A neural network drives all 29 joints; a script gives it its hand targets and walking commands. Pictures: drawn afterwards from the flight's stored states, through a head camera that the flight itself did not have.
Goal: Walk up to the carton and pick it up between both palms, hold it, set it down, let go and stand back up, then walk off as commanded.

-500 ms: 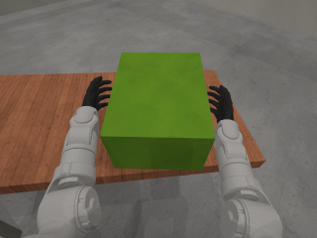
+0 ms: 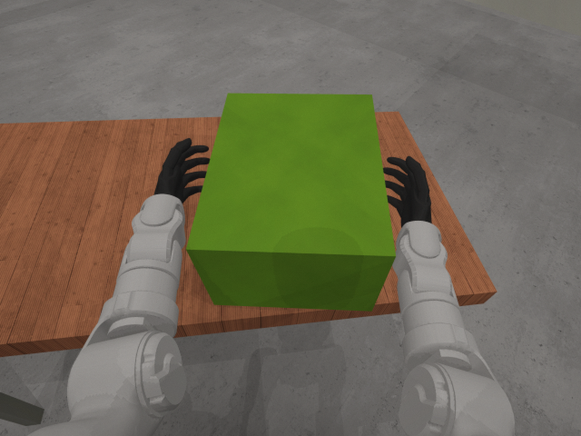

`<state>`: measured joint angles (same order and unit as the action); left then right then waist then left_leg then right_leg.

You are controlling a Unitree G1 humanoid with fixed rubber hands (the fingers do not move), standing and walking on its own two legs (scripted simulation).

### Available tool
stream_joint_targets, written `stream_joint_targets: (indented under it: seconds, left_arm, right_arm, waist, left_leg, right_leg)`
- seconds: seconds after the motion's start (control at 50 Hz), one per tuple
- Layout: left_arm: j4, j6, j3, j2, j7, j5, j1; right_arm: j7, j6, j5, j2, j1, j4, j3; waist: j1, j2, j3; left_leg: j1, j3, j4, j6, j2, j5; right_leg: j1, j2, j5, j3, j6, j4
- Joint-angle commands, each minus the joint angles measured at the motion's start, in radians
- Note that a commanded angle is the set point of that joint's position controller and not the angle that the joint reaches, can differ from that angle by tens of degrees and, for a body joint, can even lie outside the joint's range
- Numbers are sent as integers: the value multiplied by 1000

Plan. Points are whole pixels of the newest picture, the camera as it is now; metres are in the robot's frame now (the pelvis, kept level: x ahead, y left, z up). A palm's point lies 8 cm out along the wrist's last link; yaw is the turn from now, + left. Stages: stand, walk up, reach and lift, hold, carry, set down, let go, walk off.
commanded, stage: set down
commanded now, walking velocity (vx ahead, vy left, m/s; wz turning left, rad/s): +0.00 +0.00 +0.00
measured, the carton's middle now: (295, 196) +0.48 -0.02 +0.04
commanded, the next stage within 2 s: none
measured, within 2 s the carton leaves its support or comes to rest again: rests again in 1.24 s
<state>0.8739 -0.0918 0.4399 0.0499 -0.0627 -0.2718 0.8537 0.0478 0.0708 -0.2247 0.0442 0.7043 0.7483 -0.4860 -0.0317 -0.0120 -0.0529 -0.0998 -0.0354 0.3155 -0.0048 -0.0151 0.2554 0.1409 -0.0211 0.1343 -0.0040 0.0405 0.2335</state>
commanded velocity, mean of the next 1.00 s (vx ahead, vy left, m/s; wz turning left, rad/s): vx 0.00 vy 0.00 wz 0.00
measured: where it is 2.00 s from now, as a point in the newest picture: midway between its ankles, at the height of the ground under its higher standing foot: outside the picture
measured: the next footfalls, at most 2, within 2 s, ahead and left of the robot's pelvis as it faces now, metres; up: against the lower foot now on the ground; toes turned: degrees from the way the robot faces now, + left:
none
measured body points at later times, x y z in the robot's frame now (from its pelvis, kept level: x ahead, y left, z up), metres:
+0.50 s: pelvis +0.00 +0.00 +0.00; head +0.06 +0.00 +0.45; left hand +0.46 +0.16 +0.09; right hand +0.42 -0.19 +0.08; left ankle -0.06 +0.10 -0.75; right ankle -0.01 -0.15 -0.75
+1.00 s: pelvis +0.00 +0.00 +0.00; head +0.06 +0.00 +0.44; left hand +0.46 +0.15 +0.08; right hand +0.42 -0.19 +0.08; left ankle -0.06 +0.10 -0.75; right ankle -0.01 -0.15 -0.75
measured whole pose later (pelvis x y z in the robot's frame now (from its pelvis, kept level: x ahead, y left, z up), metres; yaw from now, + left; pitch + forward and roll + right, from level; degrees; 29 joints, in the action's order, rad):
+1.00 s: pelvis +0.00 +0.00 +0.00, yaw +0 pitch +6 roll -1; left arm 0.99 0.02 0.50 0.07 -0.09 -0.31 0.89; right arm 0.05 0.13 -0.29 0.07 0.70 0.76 -0.54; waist -0.03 0.00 -0.02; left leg -0.17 -0.04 0.32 0.00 -0.02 0.25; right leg 0.22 -0.02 0.14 0.00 0.04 0.26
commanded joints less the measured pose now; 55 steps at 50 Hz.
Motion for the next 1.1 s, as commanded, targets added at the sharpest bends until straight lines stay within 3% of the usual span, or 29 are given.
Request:
stream_joint_targets:
  seconds: [0.0,0.02,0.08,0.1,0.16,0.18,0.2,0.22,0.24,0.26,0.28,0.3,0.34,0.36,0.42,0.48,0.5,0.52,0.56,0.68,0.74,0.76,0.8,0.82,0.84,0.86,1.0,1.02,1.08]
  left_arm:
    - [29,79,-241,-402,-112,15,560]
    - [-16,95,-277,-423,-99,29,592]
    - [10,101,-262,-409,-103,32,597]
    - [-8,110,-282,-432,-98,39,609]
    - [26,122,-270,-411,-99,22,598]
    - [37,126,-290,-432,-91,24,570]
    - [61,130,-248,-411,-101,7,542]
    - [50,134,-264,-426,-106,19,559]
    - [76,139,-237,-409,-118,20,551]
    - [88,140,-231,-394,-124,15,530]
    - [82,153,-216,-402,-121,0,542]
    - [81,147,-233,-413,-120,9,522]
    - [87,169,-242,-419,-114,19,553]
    - [90,159,-258,-439,-116,11,530]
    - [115,158,-212,-406,-125,-3,509]
    - [97,153,-196,-392,-134,-9,538]
    - [122,133,-170,-378,-139,-19,510]
    - [107,133,-192,-387,-139,-17,503]
    - [124,145,-174,-407,-141,-23,509]
    - [117,154,-190,-403,-129,-34,532]
    - [155,164,-126,-375,-146,-42,503]
    - [143,164,-143,-402,-147,-36,512]
    - [168,166,-107,-379,-150,-54,486]
    - [123,171,-141,-395,-139,-55,507]
    - [142,176,-118,-377,-141,-64,499]
    - [152,162,-128,-381,-139,-58,489]
    - [156,181,-105,-380,-144,-63,479]
    - [120,187,-118,-389,-133,-81,491]
    - [178,176,-64,-387,-142,-96,457]
  right_arm:
    - [-131,58,-126,484,592,-3,268]
    - [-133,81,-126,464,595,8,261]
    - [-130,88,-134,465,598,32,244]
    - [-127,95,-137,491,588,66,231]
    - [-123,100,-138,488,595,42,268]
    - [-127,111,-145,481,582,49,243]
    - [-121,107,-147,490,573,37,264]
    - [-119,108,-148,510,545,68,261]
    - [-114,110,-139,533,563,27,287]
    - [-112,101,-151,528,555,23,285]
    - [-117,105,-149,549,570,30,297]
    - [-116,111,-145,530,573,30,296]
    - [-120,120,-148,545,571,47,300]
    - [-114,121,-158,522,556,53,281]
    - [-116,100,-153,525,534,54,287]
    - [-121,79,-168,511,509,87,236]
    - [-122,67,-159,503,506,83,243]
    - [-119,60,-160,500,479,94,237]
    - [-123,84,-161,522,542,38,246]
    - [-125,90,-207,499,528,52,189]
    - [-128,80,-198,547,506,46,223]
    - [-127,84,-204,532,517,23,215]
    - [-130,82,-201,531,505,27,217]
    - [-127,90,-206,520,500,59,212]
    - [-127,84,-201,540,497,63,219]
    - [-127,83,-202,513,496,62,195]
    - [-130,84,-219,530,464,62,181]
    - [-132,91,-233,524,459,80,175]
    - [-135,97,-225,529,472,73,176]
  waist:
    - [40,28,605]
    - [1,68,636]
    - [20,92,624]
    - [2,107,650]
    - [27,82,671]
    - [-4,86,666]
    - [21,36,604]
    - [-9,32,609]
    - [35,12,611]
    - [17,1,608]
    - [42,1,630]
    - [20,9,595]
    - [35,53,654]
    - [-4,55,644]
    - [23,7,571]
    - [1,18,493]
    - [16,0,449]
    - [-6,7,461]
    - [26,18,526]
    - [-2,56,518]
    - [35,-29,489]
    - [13,3,483]
    - [37,-9,490]
    - [14,27,505]
    - [48,20,487]
    - [17,26,470]
    - [18,-7,454]
    - [16,36,482]
    - [40,4,437]
  left_leg:
    - [-4,-82,36,78,-2,-601]
    - [37,-59,59,97,-9,-672]
    - [102,-55,91,103,-16,-793]
    - [144,-51,105,100,-20,-837]
    - [39,-80,91,103,-5,-766]
    - [67,-58,100,112,-15,-784]
    - [29,-72,92,95,-3,-743]
    - [29,-58,89,88,-7,-726]
    - [-31,-76,77,74,6,-679]
    - [-92,-79,59,71,7,-632]
    - [-103,-79,62,71,15,-631]
    - [-45,-62,68,81,-1,-700]
    - [14,-59,92,84,-7,-769]
    - [2,-53,95,88,-7,-739]
    - [-76,-65,55,73,5,-635]
    - [-75,-69,28,73,6,-554]
    - [-78,-70,27,59,4,-545]
    - [-77,-69,18,63,1,-522]
    - [-80,-66,28,73,7,-555]
    - [3,-64,52,91,-2,-620]
    - [-129,-85,23,48,16,-491]
    - [-128,-70,19,58,9,-506]
    - [-129,-78,3,55,11,-499]
    - [-97,-75,21,73,9,-542]
    - [-108,-82,27,64,11,-541]
    - [-92,-73,32,66,7,-551]
    - [-103,-72,25,56,2,-536]
    - [-73,-77,25,68,-1,-569]
    - [-78,-80,21,52,-1,-522]
  right_leg:
    - [-279,45,-419,102,-12,96]
    - [-230,59,-426,115,-18,110]
    - [-116,54,-377,119,-19,95]
    - [-51,55,-360,121,-29,76]
    - [-195,54,-439,114,-25,106]
    - [-164,55,-450,128,-19,110]
    - [-212,42,-515,108,-9,118]
    - [-206,38,-530,109,-1,124]
    - [-251,30,-561,88,5,126]
    - [-327,27,-614,82,1,147]
    - [-331,26,-645,82,6,157]
    - [-281,38,-625,99,7,162]
    - [-184,36,-562,105,1,152]
    - [-202,42,-549,103,-8,144]
    - [-315,37,-564,90,-8,147]
    - [-296,37,-482,100,1,133]
    - [-293,33,-487,91,2,126]
    - [-288,37,-471,95,0,117]
    - [-291,37,-458,91,-2,124]
    - [-176,48,-371,111,-6,109]
    - [-311,19,-513,73,16,132]
    - [-311,30,-492,85,10,133]
    - [-325,27,-458,79,8,120]
    - [-280,38,-451,97,3,125]
    - [-294,30,-455,81,6,129]
    - [-259,34,-456,90,9,124]
    - [-277,30,-450,80,7,125]
    - [-246,33,-421,97,7,121]
    - [-243,34,-381,96,15,113]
